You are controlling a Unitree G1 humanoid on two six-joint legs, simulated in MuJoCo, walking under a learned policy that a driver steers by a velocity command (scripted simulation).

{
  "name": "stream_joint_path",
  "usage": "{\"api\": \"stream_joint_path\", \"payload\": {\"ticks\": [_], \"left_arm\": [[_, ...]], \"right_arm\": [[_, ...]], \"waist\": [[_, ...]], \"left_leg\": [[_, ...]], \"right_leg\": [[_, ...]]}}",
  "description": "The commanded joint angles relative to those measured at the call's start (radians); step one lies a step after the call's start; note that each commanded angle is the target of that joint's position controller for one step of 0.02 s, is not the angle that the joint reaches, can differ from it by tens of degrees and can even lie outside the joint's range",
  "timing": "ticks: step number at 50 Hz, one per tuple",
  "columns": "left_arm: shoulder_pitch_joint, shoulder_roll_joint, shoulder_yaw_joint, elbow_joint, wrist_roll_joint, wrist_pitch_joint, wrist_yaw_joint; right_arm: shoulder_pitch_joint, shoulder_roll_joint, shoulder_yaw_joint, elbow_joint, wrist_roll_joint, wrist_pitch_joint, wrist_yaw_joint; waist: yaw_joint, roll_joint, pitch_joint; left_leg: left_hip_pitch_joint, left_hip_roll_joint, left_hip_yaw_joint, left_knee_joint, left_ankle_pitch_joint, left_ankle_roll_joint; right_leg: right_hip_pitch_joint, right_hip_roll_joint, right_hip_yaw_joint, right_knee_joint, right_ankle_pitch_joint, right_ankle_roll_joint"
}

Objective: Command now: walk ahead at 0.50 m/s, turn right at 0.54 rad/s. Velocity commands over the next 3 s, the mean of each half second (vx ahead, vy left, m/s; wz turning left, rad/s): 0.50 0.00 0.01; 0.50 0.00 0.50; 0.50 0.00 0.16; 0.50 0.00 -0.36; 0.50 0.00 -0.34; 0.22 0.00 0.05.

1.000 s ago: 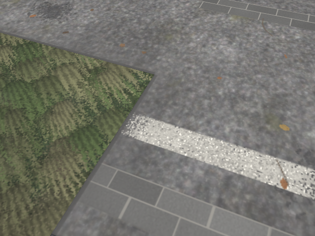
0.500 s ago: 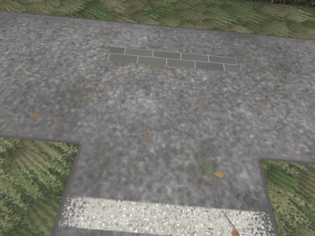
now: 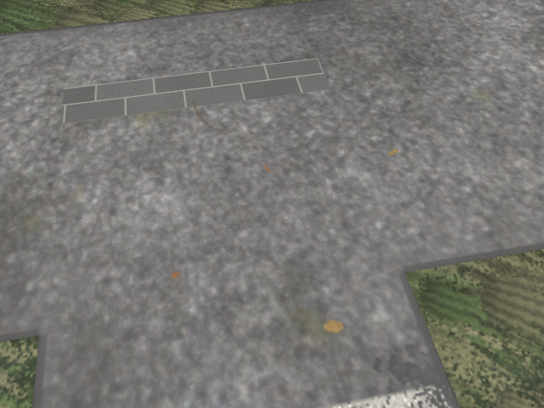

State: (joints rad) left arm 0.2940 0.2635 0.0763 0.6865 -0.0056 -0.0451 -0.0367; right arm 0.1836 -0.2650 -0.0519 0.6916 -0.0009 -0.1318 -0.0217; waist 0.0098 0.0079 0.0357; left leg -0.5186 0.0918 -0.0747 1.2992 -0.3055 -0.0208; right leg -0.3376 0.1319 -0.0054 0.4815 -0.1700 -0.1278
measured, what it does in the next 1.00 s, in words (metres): walks ahead, turning left: left foot, then right foot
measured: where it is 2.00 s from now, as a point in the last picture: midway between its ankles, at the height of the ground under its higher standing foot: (208, 214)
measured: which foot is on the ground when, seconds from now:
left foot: up 0.00-0.34, down 0.36-0.86, up 0.88-1.00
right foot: down 0.00-0.38, up 0.40-0.84, down 0.86-1.00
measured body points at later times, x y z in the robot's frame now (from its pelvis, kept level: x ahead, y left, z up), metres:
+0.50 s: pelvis +0.32 +0.06 +0.00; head +0.35 +0.07 +0.45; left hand +0.42 +0.33 -0.11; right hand +0.48 -0.19 -0.10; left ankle +0.39 +0.14 -0.73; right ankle +0.19 -0.07 -0.62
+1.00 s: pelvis +0.59 +0.04 +0.01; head +0.61 +0.04 +0.46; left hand +0.65 +0.35 -0.07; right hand +0.78 -0.18 -0.11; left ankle +0.48 +0.15 -0.64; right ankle +0.65 -0.05 -0.73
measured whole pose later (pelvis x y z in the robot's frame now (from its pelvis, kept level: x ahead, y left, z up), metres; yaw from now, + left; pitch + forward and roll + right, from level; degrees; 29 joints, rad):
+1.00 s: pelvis +0.59 +0.04 +0.01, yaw +20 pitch +2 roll -1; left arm 0.20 0.25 0.06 0.69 0.01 -0.10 -0.01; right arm 0.32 -0.30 -0.06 0.69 0.02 -0.03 -0.01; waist 0.00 0.05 -0.02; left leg -0.47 -0.02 -0.10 1.17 -0.37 0.02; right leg -0.30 0.03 0.00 0.45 -0.19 -0.02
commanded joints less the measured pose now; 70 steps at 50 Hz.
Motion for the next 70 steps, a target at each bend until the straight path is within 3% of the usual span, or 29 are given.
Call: {"api": "stream_joint_path", "payload": {"ticks": [1,5,9,14,17,18,19,20,21,22,24,28,33,38,42,43,44,45,46,48,50,56,62,64,66,67,68,69,70], "left_arm": [[-0.058,0.113,0.024,-0.087,0.005,-0.038,0.011],[0.035,0.110,0.014,-0.026,-0.011,-0.038,0.031],[0.066,0.126,0.014,0.003,-0.008,-0.039,0.045],[0.110,0.153,0.025,0.030,0.002,-0.035,0.043],[0.088,0.172,0.031,0.028,-0.002,-0.017,0.050],[0.048,0.175,0.027,0.021,-0.001,-0.013,0.054],[0.028,0.146,0.012,-0.013,0.018,-0.018,0.058],[0.167,0.055,-0.017,-0.019,0.024,-0.035,0.045],[0.116,0.112,-0.014,-0.026,0.014,-0.056,0.036],[0.009,0.153,-0.003,-0.066,-0.016,-0.070,0.027],[-0.102,0.127,-0.008,-0.108,0.011,-0.084,0.032],[-0.065,0.095,-0.012,-0.102,0.029,-0.062,0.043],[-0.240,0.045,-0.034,-0.126,0.023,-0.055,0.045],[-0.343,0.090,-0.018,-0.126,-0.004,-0.079,0.017],[-0.178,0.136,0.016,-0.081,0.010,-0.088,0.021],[-0.033,0.193,0.033,-0.068,0.025,-0.088,0.031],[0.062,0.273,0.054,-0.035,0.037,-0.073,0.031],[0.041,0.190,0.042,-0.047,0.006,-0.072,0.031],[0.015,0.133,0.027,-0.056,0.003,-0.069,0.036],[-0.032,0.096,0.011,-0.044,0.013,-0.063,0.032],[-0.039,0.078,0.001,-0.022,0.021,-0.067,0.028],[-0.012,0.144,0.015,0.049,-0.002,-0.065,0.028],[0.083,0.187,0.015,0.112,-0.023,-0.043,0.025],[0.093,0.200,0.017,0.128,-0.027,-0.033,0.027],[0.074,0.210,0.018,0.133,-0.032,-0.024,0.033],[0.077,0.189,0.008,0.130,-0.024,-0.026,0.036],[0.074,0.123,-0.019,0.095,0.014,-0.034,0.039],[0.178,0.049,-0.042,0.083,0.001,-0.054,0.031],[0.103,0.159,-0.014,0.091,-0.020,-0.064,0.026]], "right_arm": [[0.069,-0.095,-0.028,-0.052,-0.014,0.009,-0.010],[-0.098,-0.056,-0.008,-0.081,-0.014,0.017,-0.013],[-0.221,-0.043,0.003,-0.075,-0.003,0.005,0.028],[-0.300,-0.065,0.001,-0.114,0.015,0.001,0.068],[-0.150,-0.116,-0.022,-0.086,0.008,0.012,0.081],[-0.005,-0.139,-0.036,-0.056,0.005,0.016,0.079],[0.167,-0.201,-0.049,-0.032,-0.006,0.021,0.071],[0.220,-0.274,-0.069,-0.020,0.000,0.022,0.074],[0.228,-0.178,-0.051,-0.016,0.027,0.035,0.069],[0.161,-0.145,-0.039,-0.042,0.023,0.046,0.056],[0.086,-0.128,-0.030,-0.067,0.013,0.059,0.048],[0.068,-0.122,-0.029,-0.068,0.007,0.051,0.032],[0.117,-0.163,-0.045,-0.038,0.027,0.065,0.012],[0.169,-0.160,-0.048,-0.022,0.033,0.090,-0.004],[0.160,-0.112,-0.039,-0.038,0.029,0.094,0.004],[0.147,-0.056,-0.019,-0.061,0.017,0.086,0.010],[0.270,-0.012,-0.003,-0.086,0.040,0.080,0.008],[0.269,-0.119,-0.022,-0.069,0.039,0.077,0.005],[0.171,-0.165,-0.037,-0.076,0.030,0.082,0.006],[0.082,-0.129,-0.035,-0.100,0.008,0.082,0.010],[0.087,-0.088,-0.028,-0.101,0.018,0.081,0.022],[-0.035,-0.037,0.000,-0.123,0.005,0.071,0.036],[-0.209,-0.045,0.005,-0.171,0.023,0.056,0.060],[-0.215,-0.061,-0.001,-0.183,0.023,0.053,0.066],[-0.078,-0.102,-0.025,-0.147,0.011,0.052,0.060],[0.069,-0.152,-0.050,-0.108,0.006,0.055,0.050],[0.257,-0.241,-0.072,-0.082,-0.006,0.064,0.033],[0.254,-0.275,-0.071,-0.079,-0.006,0.065,0.041],[0.235,-0.184,-0.051,-0.082,0.006,0.064,0.043]], "waist": [[-0.054,0.001,-0.094],[0.000,-0.039,-0.054],[0.067,-0.096,-0.037],[0.106,-0.087,0.007],[0.022,-0.123,-0.103],[-0.068,-0.116,-0.177],[-0.132,-0.031,-0.298],[-0.063,0.251,-0.416],[-0.104,0.214,-0.439],[-0.110,0.146,-0.294],[-0.061,-0.032,-0.138],[0.009,0.035,-0.102],[-0.044,0.070,-0.083],[-0.073,0.095,-0.078],[0.013,0.123,-0.137],[0.081,0.033,-0.246],[0.038,-0.307,-0.348],[0.047,-0.254,-0.287],[0.075,-0.150,-0.176],[0.051,-0.071,-0.067],[0.017,-0.113,-0.042],[0.021,-0.087,-0.033],[0.079,-0.100,-0.006],[0.062,-0.111,-0.001],[-0.028,-0.103,-0.076],[-0.093,-0.080,-0.170],[-0.153,0.083,-0.326],[-0.085,0.318,-0.425],[-0.118,0.183,-0.337]], "left_leg": [[-0.154,0.055,-0.014,-0.091,0.043,-0.021],[-0.211,0.038,0.017,-0.359,0.264,-0.037],[-0.070,-0.027,0.083,-0.672,0.548,-0.004],[-0.239,-0.039,0.072,-0.782,0.370,0.069],[-0.004,-0.133,0.128,-0.786,0.225,0.143],[0.186,-0.149,0.125,-0.817,0.285,0.180],[0.491,-0.006,-0.065,-0.782,0.410,0.247],[0.873,0.233,-0.562,-0.837,0.269,0.448],[0.915,0.235,-0.712,-0.960,0.102,0.429],[0.804,0.207,-0.578,-0.978,0.079,0.374],[0.546,0.132,-0.422,-1.014,0.262,0.338],[0.356,0.056,-0.298,-1.052,0.437,0.325],[0.223,-0.020,-0.212,-1.036,0.376,0.267],[0.332,0.013,-0.339,-0.975,0.187,0.230],[0.324,-0.030,-0.356,-0.775,0.274,0.167],[0.205,-0.087,-0.272,-0.521,0.175,0.127],[-0.119,-0.219,-0.126,-0.227,-0.230,0.064],[-0.275,-0.131,-0.120,-0.075,-0.263,0.047],[-0.304,-0.097,-0.113,-0.022,-0.166,0.039],[-0.265,-0.053,-0.082,-0.063,-0.044,0.031],[-0.200,-0.030,-0.061,-0.119,-0.009,0.033],[-0.182,-0.004,0.015,-0.423,0.161,0.015],[-0.068,-0.044,0.073,-0.689,0.261,0.037],[-0.032,-0.059,0.082,-0.742,0.206,0.067],[0.196,-0.108,0.124,-0.822,0.216,0.112],[0.425,-0.086,0.095,-0.815,0.241,0.146],[0.726,0.152,-0.178,-0.783,0.322,0.218],[0.919,0.321,-0.613,-0.926,0.128,0.367],[0.852,0.283,-0.589,-0.970,0.010,0.334]], "right_leg": [[0.116,-0.283,0.373,-0.245,0.209,-0.185],[0.100,-0.238,0.262,-0.243,0.311,-0.140],[0.087,-0.205,0.168,-0.245,0.217,-0.077],[0.404,-0.339,0.207,-0.164,0.344,-0.071],[0.455,-0.326,0.144,0.009,0.864,-0.024],[0.409,-0.290,0.095,0.177,0.969,0.002],[0.204,-0.250,0.060,0.455,0.727,0.034],[-0.235,-0.047,0.037,0.865,-0.089,0.136],[-0.367,-0.052,0.149,0.954,-0.321,0.134],[-0.439,-0.110,0.157,0.950,-0.252,0.129],[-0.408,-0.163,0.117,0.815,-0.176,0.132],[-0.328,-0.202,0.090,0.611,-0.147,0.165],[-0.222,-0.152,0.056,0.257,0.122,0.196],[-0.142,-0.111,0.110,0.041,0.176,0.177],[0.144,-0.140,0.101,-0.065,0.117,0.088],[0.376,-0.304,0.251,-0.058,0.060,0.016],[0.657,-0.525,0.676,-0.127,-0.101,-0.154],[0.634,-0.560,0.778,-0.159,-0.276,-0.151],[0.531,-0.512,0.635,-0.167,-0.257,-0.106],[0.346,-0.420,0.438,-0.203,-0.054,-0.070],[0.249,-0.366,0.329,-0.250,0.035,-0.063],[0.225,-0.350,0.164,-0.298,0.268,-0.086],[0.266,-0.363,0.117,-0.270,0.240,-0.053],[0.309,-0.387,0.123,-0.233,0.294,-0.039],[0.300,-0.352,0.068,-0.072,0.548,-0.005],[0.214,-0.305,0.022,0.111,0.571,0.025],[-0.016,-0.238,-0.032,0.461,0.205,0.070],[-0.340,-0.102,0.039,0.724,-0.399,0.109],[-0.447,-0.162,0.106,0.816,-0.378,0.104]]}}
Next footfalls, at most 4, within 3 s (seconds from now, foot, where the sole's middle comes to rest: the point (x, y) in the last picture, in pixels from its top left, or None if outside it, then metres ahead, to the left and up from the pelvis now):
0.36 left None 0.43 0.14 -0.77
0.86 right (302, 319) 0.69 -0.04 -0.77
1.34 left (180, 270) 0.84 0.30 -0.77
1.90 right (236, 175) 1.20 0.16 -0.77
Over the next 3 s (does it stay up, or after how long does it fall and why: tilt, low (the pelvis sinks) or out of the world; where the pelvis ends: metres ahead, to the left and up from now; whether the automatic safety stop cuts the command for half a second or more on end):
stays up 1.53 0.26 0.00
